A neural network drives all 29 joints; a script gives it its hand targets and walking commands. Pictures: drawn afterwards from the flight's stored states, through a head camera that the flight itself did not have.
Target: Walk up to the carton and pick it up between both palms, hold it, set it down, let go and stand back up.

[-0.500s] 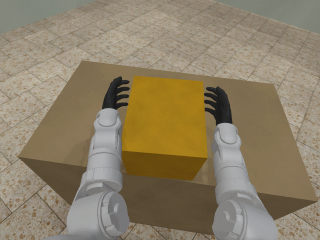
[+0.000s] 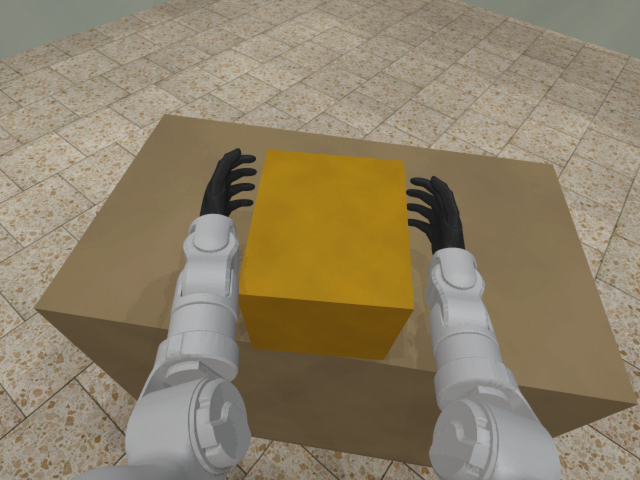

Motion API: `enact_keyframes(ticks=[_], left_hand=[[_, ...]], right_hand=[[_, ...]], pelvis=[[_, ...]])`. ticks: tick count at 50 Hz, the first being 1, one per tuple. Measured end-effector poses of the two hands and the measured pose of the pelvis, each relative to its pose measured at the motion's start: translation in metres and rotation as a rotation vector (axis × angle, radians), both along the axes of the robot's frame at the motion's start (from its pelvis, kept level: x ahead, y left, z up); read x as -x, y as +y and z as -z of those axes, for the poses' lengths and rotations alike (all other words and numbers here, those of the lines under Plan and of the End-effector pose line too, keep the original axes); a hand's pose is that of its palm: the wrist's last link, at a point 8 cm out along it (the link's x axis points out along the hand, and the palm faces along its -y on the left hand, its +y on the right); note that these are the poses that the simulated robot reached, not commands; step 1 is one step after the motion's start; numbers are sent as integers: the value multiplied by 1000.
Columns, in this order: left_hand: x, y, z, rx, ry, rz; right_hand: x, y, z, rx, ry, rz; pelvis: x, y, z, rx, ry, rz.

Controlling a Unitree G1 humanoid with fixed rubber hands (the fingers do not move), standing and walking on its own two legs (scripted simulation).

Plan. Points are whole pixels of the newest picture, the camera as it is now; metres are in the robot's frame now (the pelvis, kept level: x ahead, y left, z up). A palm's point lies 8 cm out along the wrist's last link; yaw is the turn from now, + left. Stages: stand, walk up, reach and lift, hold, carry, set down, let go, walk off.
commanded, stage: set down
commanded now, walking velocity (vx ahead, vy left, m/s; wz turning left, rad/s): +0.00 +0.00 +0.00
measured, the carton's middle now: (326, 257) +0.42 +0.01 +0.02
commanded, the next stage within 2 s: none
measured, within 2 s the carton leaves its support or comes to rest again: neither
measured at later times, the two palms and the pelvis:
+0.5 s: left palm (217, 226) +0.42 +0.15 +0.07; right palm (451, 235) +0.42 -0.15 +0.08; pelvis -0.01 +0.00 -0.01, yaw -2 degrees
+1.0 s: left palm (198, 179) +0.43 +0.17 +0.14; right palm (501, 199) +0.43 -0.20 +0.14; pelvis -0.03 -0.02 -0.01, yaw +0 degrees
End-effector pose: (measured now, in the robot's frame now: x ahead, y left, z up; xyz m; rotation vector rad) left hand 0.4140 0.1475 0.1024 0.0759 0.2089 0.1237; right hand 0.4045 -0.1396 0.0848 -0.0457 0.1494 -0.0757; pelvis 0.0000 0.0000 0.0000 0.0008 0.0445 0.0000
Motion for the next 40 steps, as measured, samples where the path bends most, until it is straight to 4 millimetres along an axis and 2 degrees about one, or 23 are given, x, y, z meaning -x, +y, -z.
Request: enact_keyframes(ticks=[7, 11, 16, 21, 25, 33, 40], left_hand=[[-12, 1, 2, -21, -19, 12], [-15, 3, 11, -26, -3, 15], [-13, 5, 27, -19, 38, 16], [-5, 4, 37, -7, 52, 14], [-2, 7, 31, -3, 35, 6], [-3, 17, 6, -3, 11, -10], [-9, 20, -12, -12, 3, -8]], right_hand=[[-4, 0, 18, 2, 47, -8], [-9, 1, 22, -1, 63, -13], [-15, 1, 25, 1, 98, -11], [-18, -3, 19, 5, 103, -1], [-18, -15, 9, 6, 103, 23], [-14, -47, -10, -4, 122, 53], [-21, -57, -28, -19, 104, 30]], pelvis=[[-2, 1, 1, 5, 50, 10], [-2, 3, 3, 11, 94, 19], [0, 5, 5, 20, 145, 26], [5, 4, 8, 27, 181, 28], [10, 2, 10, 29, 192, 26], [23, -6, 13, 19, 212, 18], [30, -14, 16, 8, 246, 8]])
